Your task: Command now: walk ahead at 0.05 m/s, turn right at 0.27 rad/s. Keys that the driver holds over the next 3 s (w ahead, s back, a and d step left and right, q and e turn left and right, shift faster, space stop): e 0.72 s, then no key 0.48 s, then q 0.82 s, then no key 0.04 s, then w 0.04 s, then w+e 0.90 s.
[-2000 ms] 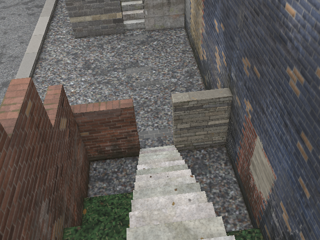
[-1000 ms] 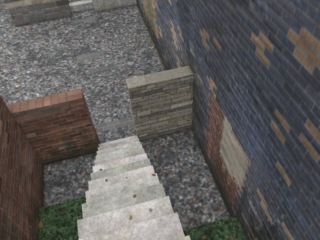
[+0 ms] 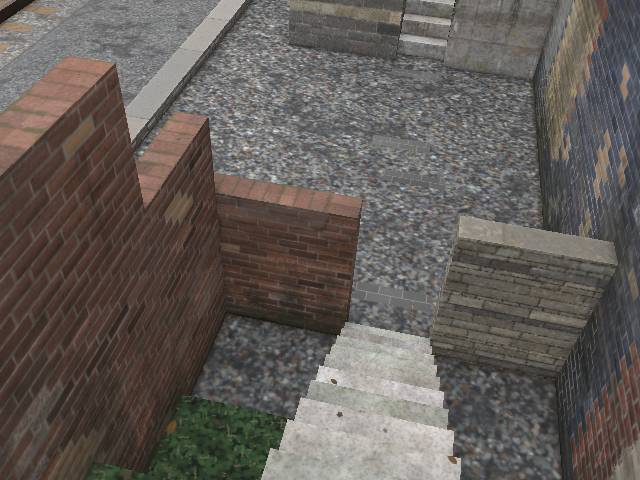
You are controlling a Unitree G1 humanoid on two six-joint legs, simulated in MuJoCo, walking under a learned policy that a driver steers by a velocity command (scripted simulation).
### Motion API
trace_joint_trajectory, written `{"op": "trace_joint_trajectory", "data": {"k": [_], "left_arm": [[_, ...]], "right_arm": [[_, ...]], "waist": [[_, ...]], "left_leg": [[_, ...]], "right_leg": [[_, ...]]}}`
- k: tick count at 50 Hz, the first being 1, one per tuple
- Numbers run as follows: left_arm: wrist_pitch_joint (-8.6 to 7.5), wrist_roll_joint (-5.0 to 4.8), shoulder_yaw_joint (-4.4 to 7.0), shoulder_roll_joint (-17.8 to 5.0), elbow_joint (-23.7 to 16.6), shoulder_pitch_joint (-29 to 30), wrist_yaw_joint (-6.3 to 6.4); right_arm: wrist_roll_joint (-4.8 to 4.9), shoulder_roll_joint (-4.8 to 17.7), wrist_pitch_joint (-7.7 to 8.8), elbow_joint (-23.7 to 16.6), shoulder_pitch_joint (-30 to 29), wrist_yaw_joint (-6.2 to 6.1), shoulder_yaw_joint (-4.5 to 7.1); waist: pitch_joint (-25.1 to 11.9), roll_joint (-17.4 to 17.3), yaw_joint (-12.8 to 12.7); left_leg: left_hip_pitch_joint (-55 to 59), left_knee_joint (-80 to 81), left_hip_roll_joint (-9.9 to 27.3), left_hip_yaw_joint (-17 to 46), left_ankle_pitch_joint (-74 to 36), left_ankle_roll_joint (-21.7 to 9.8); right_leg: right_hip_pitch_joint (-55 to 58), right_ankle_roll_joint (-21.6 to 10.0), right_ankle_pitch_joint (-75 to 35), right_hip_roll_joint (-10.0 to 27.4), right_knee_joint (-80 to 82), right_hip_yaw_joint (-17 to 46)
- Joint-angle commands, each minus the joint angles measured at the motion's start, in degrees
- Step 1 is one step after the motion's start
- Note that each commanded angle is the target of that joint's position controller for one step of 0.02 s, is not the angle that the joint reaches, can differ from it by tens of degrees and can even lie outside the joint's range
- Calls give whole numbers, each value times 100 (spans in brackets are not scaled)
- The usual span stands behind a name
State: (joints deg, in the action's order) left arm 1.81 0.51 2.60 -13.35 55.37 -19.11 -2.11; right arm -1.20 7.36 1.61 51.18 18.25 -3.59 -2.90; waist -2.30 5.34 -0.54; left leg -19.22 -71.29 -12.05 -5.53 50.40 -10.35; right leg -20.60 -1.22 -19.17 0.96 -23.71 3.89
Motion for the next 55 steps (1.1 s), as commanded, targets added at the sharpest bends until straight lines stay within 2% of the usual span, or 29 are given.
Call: {"op": "trace_joint_trajectory", "data": {"k": [1, 4, 6, 7, 8, 9, 11, 12, 14, 17, 23, 27, 29, 32, 33, 34, 35, 36, 37, 38, 39, 40, 42, 45, 46, 49, 51, 52, 55], "left_arm": [[-222, -85, 190, -640, -606, 721, -49], [-210, -93, 322, -677, -333, -428, -47], [-96, -132, 399, -834, -92, -1394, -63], [16, -167, 426, -1066, -81, -1910, -122], [107, -312, 419, -1012, -181, -1933, -133], [199, -234, 440, -1117, -327, -1856, -80], [268, 49, 357, -1179, -739, -763, 98], [234, 138, 243, -1065, -741, -418, 175], [74, 67, 81, -997, -820, -147, 113], [-188, -139, -177, -789, -1058, 319, 221], [-230, -5, -32, -1103, -1240, -350, 476], [-412, 164, 187, -1464, -1552, 26, 508], [-375, 120, 201, -1406, -1724, 484, 551], [-389, 0, 264, -1466, -1953, 816, 573], [-275, -110, 283, -1630, -1909, 990, 501], [-302, -230, 413, -1789, -1731, 1067, 553], [-251, -326, 478, -1755, -1835, 1493, 626], [-41, -185, 481, -1243, -1973, 1900, 722], [-224, -206, 423, -906, -2859, 2949, 628], [-479, -168, 548, -1067, -2802, 3408, 616], [-587, -247, 442, -448, -2542, 2092, 593], [-513, -232, 389, -343, -2106, 1192, 612], [-99, -159, 475, -541, -1696, 601, 588], [366, -178, 438, -543, -1763, 952, 321], [486, -135, 439, -570, -1853, 1290, 317], [538, 98, 486, -557, -1491, 1102, 283], [545, 105, 443, -498, -1416, 1369, 237], [591, 47, 321, -180, -1273, 1334, 258], [644, 0, 278, -237, -1214, 1524, 215]], "right_arm": [[-147, 868, -195, -60, 1029, -81, 258], [-124, 873, -164, -315, 520, -56, 288], [-100, 829, -165, -458, 250, 55, 335], [48, 736, -151, -623, 193, 57, 388], [111, 998, -127, -861, -290, 104, 436], [42, 996, -56, -1097, -868, 165, 432], [-65, 1056, -72, -1225, -1566, 171, 408], [-78, 828, -199, -1203, -1409, 142, 355], [-163, 744, -534, -1291, -1349, 53, 353], [-95, 849, -870, -1615, -1413, 40, 358], [-85, 963, -951, -2425, -2431, 66, 324], [-33, 1324, -1044, -2618, -2537, 211, 443], [-33, 1330, -1008, -2553, -2518, 209, 442], [24, 1437, -946, -2596, -2352, 291, 405], [2, 1203, -833, -2443, -1858, 394, 322], [54, 915, -699, -2252, -1107, 563, 189], [101, 1285, -641, -1763, 296, 678, 295], [94, 1659, -649, -1072, 1650, 770, 446], [59, 2303, -362, -984, 2472, 674, 669], [-7, 1756, -194, -958, 2210, 375, 500], [-276, 1459, -160, -817, 1206, 295, 406], [-352, 1327, -157, -982, -13, 266, 408], [-123, 995, -145, -916, -1151, 335, 367], [209, 750, -147, -741, -1196, 474, 317], [227, 1074, -79, -793, -1233, 409, 385], [138, 1281, 86, -455, 201, 335, 501], [92, 1064, 173, -208, 917, 270, 455], [8, 638, 189, -133, 985, 267, 241], [-87, 925, 294, -145, 1000, 249, 279]], "waist": [[1164, -710, 856], [575, -404, 286], [-43, 322, -274], [-641, 1069, -465], [-841, 718, -798], [-855, 573, -934], [-392, -554, -748], [-152, -539, -422], [225, -325, -187], [182, -49, 45], [-375, 215, -479], [-657, 235, -285], [-868, 53, -173], [-781, 613, -329], [-827, 916, -66], [-837, 1725, 161], [-663, 1446, 865], [376, -1128, 1774], [1577, -2826, 2238], [1936, -1874, 2064], [1445, -2311, 739], [978, -2473, -41], [509, -1859, -790], [341, -1317, -711], [447, -1114, -605], [113, -896, -112], [269, -868, 219], [358, -903, 205], [278, -1230, 303]], "left_leg": [[345, 1538, 1907, 2705, -6476, -162], [-46, -59, 1668, 2156, -5151, -245], [-1961, -2207, 1046, 788, -1854, 115], [-3573, -4638, 395, -285, 860, 586], [-4850, -5301, 398, -353, 1014, 765], [-5565, -5830, 529, 21, 757, 895], [-5309, -5796, 847, 563, -671, 1083], [-4682, -5696, 809, 470, -1159, 1148], [-4414, -6487, 590, 116, -1657, 1320], [-4343, -6331, 621, 321, -3005, 1605], [-5332, -6053, 636, 713, -1998, 1799], [-4784, -5654, 692, 1219, -1876, 1868], [-4253, -5278, 751, 1315, -1873, 1953], [-3364, -5024, 920, 1055, -1358, 1892], [-2165, -4108, 791, 77, -248, 1617], [-38, -3007, 1017, 358, 1444, 1108], [1566, -1169, 792, 563, 1572, 927], [2349, 1692, 676, 2081, 1206, 599], [1488, 4264, 2941, 7439, 319, 316], [528, 4826, 2908, 8796, -1620, 370], [113, 4578, 3094, 8071, -2893, 405], [-611, 3805, 2797, 6380, -3509, 486], [-2047, 3243, 2413, 4180, -1895, 454], [-2554, 3867, 2284, 2991, -850, 318], [-2236, 3900, 2209, 2576, -1278, 401], [-200, 4210, 2249, 2096, -2625, 483], [668, 4394, 2312, 1894, -3211, 395], [569, 4423, 2444, 1864, -4359, 248], [1236, 4460, 2586, 1603, -5649, 84]], "right_leg": [[-924, -123, 1269, 231, 1106, -71], [353, -314, 1197, 226, 1556, -396], [2634, -515, -1937, 725, 425, -31], [4222, -1310, -3497, 1592, -964, 709], [4711, -2064, -2903, 1960, -900, 1810], [4572, -2487, -1394, 2282, -549, 2455], [2710, -2363, 549, 2079, 8, 2061], [1498, -2139, 903, 1768, 91, 1973], [165, -1812, 1311, 1288, 275, 1831], [-579, -1256, 2110, 654, -173, 1745], [1440, -1566, 1606, 881, -649, 2714], [1708, -1831, 163, 1357, -628, 3401], [1559, -1912, 375, 1384, -618, 3405], [1018, -1741, 701, 1074, -324, 2899], [204, -1677, 849, 801, 629, 2254], [-1024, -1333, 975, 672, 1162, 1829], [-2090, -1067, 2233, 274, 723, 1210], [-4339, -757, 6741, -581, -1913, 1136], [-7392, -43, 8369, -1226, -3502, 1105], [-7184, 138, 7259, -1272, -3924, 2513], [-6310, 285, 5893, -1487, -4273, 2450], [-5192, 326, 4793, -1414, -4635, 2265], [-3359, 461, 3233, -1399, -5568, 1440], [-2529, 519, 2226, -1480, -6976, 776], [-2666, 464, 2030, -1573, -7105, 718], [-2976, 450, 2128, -1374, -7373, 533], [-3026, 496, 2335, -1163, -6712, 603], [-2613, 474, 2737, -1085, -6469, 510], [-2288, 503, 2858, -858, -5397, 357]]}}
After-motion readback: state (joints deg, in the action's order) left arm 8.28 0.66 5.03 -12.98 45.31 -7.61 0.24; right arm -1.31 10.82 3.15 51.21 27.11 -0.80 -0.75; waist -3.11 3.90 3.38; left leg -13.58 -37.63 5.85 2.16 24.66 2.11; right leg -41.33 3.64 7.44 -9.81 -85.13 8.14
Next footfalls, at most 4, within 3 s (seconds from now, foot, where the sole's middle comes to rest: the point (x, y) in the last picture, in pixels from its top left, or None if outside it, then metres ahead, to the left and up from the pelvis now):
0.10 right None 0.14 -0.10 -0.85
0.72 left None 0.07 0.27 -0.65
1.22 right None -0.04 -0.02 -0.65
1.64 left None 0.00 0.20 -0.65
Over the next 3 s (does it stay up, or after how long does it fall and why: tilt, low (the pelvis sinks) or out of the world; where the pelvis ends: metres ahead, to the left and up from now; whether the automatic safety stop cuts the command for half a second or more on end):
stays up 0.03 0.02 0.02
